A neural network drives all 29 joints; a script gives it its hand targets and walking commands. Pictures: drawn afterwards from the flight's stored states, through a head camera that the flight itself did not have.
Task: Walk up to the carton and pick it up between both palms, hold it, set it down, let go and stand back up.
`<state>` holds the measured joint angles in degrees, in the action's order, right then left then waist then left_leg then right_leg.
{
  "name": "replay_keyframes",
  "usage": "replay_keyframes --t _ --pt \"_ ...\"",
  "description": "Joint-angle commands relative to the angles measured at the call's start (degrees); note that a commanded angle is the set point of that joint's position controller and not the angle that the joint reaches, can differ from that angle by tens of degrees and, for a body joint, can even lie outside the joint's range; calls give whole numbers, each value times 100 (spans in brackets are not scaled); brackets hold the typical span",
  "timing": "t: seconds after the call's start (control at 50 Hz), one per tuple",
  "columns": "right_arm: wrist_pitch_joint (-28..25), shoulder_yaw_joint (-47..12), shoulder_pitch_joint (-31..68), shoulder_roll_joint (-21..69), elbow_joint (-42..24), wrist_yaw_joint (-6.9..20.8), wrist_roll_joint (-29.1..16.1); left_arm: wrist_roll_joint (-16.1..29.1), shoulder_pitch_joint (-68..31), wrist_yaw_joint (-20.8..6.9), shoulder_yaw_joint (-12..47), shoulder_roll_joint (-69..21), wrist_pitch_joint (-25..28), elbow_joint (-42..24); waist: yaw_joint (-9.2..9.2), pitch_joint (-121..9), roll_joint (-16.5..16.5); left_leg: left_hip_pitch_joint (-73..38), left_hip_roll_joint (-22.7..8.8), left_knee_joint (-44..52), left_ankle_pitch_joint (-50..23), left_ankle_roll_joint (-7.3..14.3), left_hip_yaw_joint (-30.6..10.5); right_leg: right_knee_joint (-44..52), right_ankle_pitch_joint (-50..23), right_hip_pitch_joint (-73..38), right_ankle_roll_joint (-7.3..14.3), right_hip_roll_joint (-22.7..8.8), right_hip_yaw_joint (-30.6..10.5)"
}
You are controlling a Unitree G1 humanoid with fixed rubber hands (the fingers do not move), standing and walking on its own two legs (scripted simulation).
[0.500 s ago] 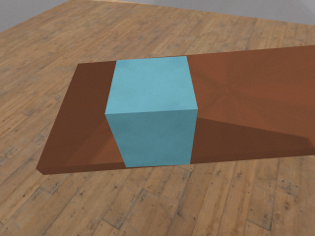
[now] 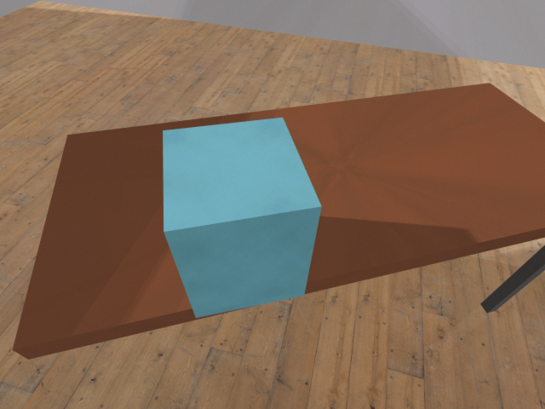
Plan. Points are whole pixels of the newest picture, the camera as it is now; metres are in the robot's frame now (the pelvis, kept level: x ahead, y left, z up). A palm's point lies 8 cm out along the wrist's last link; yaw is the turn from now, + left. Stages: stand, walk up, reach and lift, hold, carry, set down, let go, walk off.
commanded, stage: walk up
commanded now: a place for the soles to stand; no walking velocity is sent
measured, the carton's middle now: (238, 219) +0.43 +0.06 +0.03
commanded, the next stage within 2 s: reach and lift in 1.42 s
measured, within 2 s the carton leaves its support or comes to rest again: neither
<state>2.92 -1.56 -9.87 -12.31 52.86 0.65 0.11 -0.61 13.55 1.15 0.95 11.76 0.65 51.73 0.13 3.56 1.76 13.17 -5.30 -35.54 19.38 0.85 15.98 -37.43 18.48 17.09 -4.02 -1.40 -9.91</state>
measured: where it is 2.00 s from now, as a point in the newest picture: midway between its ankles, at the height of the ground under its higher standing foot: outside the picture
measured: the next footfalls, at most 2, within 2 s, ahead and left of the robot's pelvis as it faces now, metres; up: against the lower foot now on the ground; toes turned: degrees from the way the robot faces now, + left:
none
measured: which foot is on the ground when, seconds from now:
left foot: down 0.00-1.00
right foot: down 0.00-1.00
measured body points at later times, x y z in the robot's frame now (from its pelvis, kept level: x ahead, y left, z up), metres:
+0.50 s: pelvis +0.01 -0.02 +0.00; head +0.02 -0.04 +0.45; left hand +0.07 +0.22 -0.13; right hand +0.03 -0.28 -0.15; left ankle +0.00 +0.10 -0.72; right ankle +0.03 -0.17 -0.72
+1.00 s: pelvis +0.04 -0.02 +0.00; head +0.05 -0.03 +0.45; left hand +0.12 +0.22 -0.14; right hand +0.06 -0.28 -0.15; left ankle +0.00 +0.10 -0.72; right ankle +0.03 -0.17 -0.72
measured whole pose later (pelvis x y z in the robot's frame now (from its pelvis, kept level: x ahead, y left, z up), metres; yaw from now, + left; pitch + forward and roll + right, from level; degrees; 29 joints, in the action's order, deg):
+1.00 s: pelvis +0.04 -0.02 +0.00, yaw -5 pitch -1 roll +2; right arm 2.8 -1.1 -14.3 -14.7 56.1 0.6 1.1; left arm -0.2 15.0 2.0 2.2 12.8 0.3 53.0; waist -0.9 2.0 1.2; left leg 9.1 -7.3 -35.0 22.7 -2.3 17.7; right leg -40.5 22.2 16.8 -1.9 1.9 -12.7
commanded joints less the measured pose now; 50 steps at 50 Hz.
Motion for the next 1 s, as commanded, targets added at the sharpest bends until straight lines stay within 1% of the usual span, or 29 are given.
replay_keyframes --t 0.0,0.04,0.06,0.1,0.16,0.18,0.22,0.26,0.28,0.32,0.36,0.38,0.4,0.42,0.44,0.5,0.52,0.54,0.58,0.6,0.64,0.7,0.76,0.84,0.86,0.9,0.94,0.96,0.98 --pt "-79 188 60 -925 -372 -53 -7 46 268 44 -163 823 152 -323 24 -348 -64 -392 -612 1205 -23 336 -763 458 -1584 397 615 -86 55" --pt "-95 171 -6 -924 -324 -47 -10 8 139 63 -165 869 145 -358 -43 -403 28 -293 -650 1175 -282 350 -769 283 -1817 280 588 -65 62" --pt "-75 194 55 -1040 -333 -42 35 13 200 56 -163 901 151 -366 42 -347 -20 -521 -549 1040 -390 310 -647 420 -1866 454 640 -110 -99" --pt "-49 172 -21 -1015 -261 -39 40 28 283 66 -169 934 147 -361 -18 -412 -31 -532 -494 934 -377 264 -622 439 -1940 434 665 -125 -128" --pt "-23 169 -16 -1011 -270 -48 72 19 336 89 -152 977 123 -368 26 -369 105 -659 -490 845 -516 331 -723 446 -1896 627 738 -166 -334" --pt "-16 177 -58 -1019 -254 -54 59 12 315 97 -148 956 108 -361 -3 -335 292 -601 -547 845 -340 340 -727 456 -1747 608 730 -135 -324" --pt "15 166 -107 -1038 -256 -38 78 46 340 90 -159 1071 109 -352 22 -372 371 -633 -392 723 -44 255 -628 699 -1525 774 794 -194 -629" --pt "25 162 -189 -1008 -248 -31 58 61 266 91 -181 1219 97 -430 -78 -365 431 -816 -241 651 188 205 -779 961 -1074 992 866 -271 -955" --pt "10 138 -250 -977 -224 -23 77 60 186 96 -173 1212 88 -397 -83 -325 445 -902 -332 752 102 181 -793 969 -991 1123 843 -229 -932" --pt "-55 173 -483 -1031 -162 -41 56 53 205 57 -109 1024 27 -342 -138 -170 130 -897 -512 1340 1182 323 -1057 766 72 1303 729 111 -580" --pt "-86 203 -472 -1212 -53 -68 96 34 385 29 -81 876 20 -327 -1 91 -154 -527 -1091 1873 1726 536 -1329 266 182 1166 600 283 -17" --pt "-89 230 -479 -1366 -44 -76 86 -17 458 30 -86 847 21 -285 47 130 -232 -340 -1281 1981 1935 571 -1305 222 227 859 642 237 104" --pt "-97 213 -279 -1360 -57 -93 100 -20 597 26 -82 852 50 -277 167 141 -163 -352 -1252 1869 1682 528 -1176 360 -76 756 651 176 116" --pt "-98 164 -159 -1227 -101 -80 101 -17 543 19 -81 818 80 -267 145 372 -34 -272 -1123 1685 1226 441 -933 561 -322 798 706 144 -5" --pt "-99 146 -148 -1177 -105 -48 86 31 581 35 -82 904 102 -216 122 313 -150 -294 -808 1427 997 338 -683 711 -598 794 734 112 -201" --pt "-95 129 -425 -1082 -48 -26 71 81 504 44 -110 1131 144 -218 -32 175 322 -771 -307 891 219 161 -584 1011 -1139 1110 828 8 -823" --pt "-102 102 -543 -1033 -14 -22 89 66 519 48 -126 1167 145 -209 -65 101 160 -889 -263 860 172 159 -629 1037 -1136 1050 837 -45 -930" --pt "-126 113 -610 -1002 22 -11 92 42 473 64 -132 1184 151 -211 -93 -130 74 -927 -277 869 -235 199 -666 907 -1524 832 824 -62 -911" --pt "-132 152 -668 -1082 58 -32 75 69 546 96 -93 1098 144 -214 -90 -365 389 -1111 -395 735 -733 245 -661 778 -1974 705 784 15 -687" --pt "-133 159 -680 -1111 43 -50 80 58 458 107 -117 1100 126 -228 -150 -294 257 -1053 -390 756 -834 223 -629 668 -2022 681 828 21 -729" --pt "-114 131 -677 -1053 76 -50 89 63 497 111 -106 1121 107 -210 -98 -290 418 -942 -387 698 -540 206 -586 779 -1866 645 812 4 -782" --pt "-112 151 -804 -1056 84 -55 49 59 564 114 -136 1108 101 -216 -95 -408 171 -1107 -315 677 -967 156 -646 656 -2010 681 867 -33 -840" --pt "-109 165 -626 -1106 47 -54 93 32 544 126 -106 1057 83 -255 -40 -150 72 -973 -426 697 -1064 277 -599 558 -2178 749 797 63 -646" --pt "-102 169 -827 -1069 90 -50 52 41 455 127 -130 1056 75 -233 -112 -375 275 -936 -436 725 -962 264 -610 549 -2101 484 833 34 -647" --pt "-89 177 -714 -1124 75 -47 83 49 458 131 -121 1072 76 -221 -75 -188 214 -977 -400 678 -904 260 -564 609 -2115 703 878 31 -785" --pt "-101 191 -714 -1147 55 -47 67 31 421 127 -98 1080 76 -154 -91 -115 -112 -1100 -421 682 -1413 278 -637 445 -2277 821 804 63 -609" --pt "-92 243 -779 -1175 87 -52 107 35 474 136 -100 1058 76 -199 -71 -339 -17 -1291 -520 589 -1507 331 -523 312 -2281 756 755 100 -451" --pt "-82 251 -777 -1194 65 -54 113 45 459 139 -112 1053 60 -179 -99 -355 109 -1128 -520 580 -1342 355 -568 359 -2218 653 794 105 -482" --pt "-62 247 -717 -1197 34 -45 109 33 452 144 -103 1105 59 -227 -89 -232 9 -1008 -432 476 -1138 299 -565 465 -2243 692 825 40 -644"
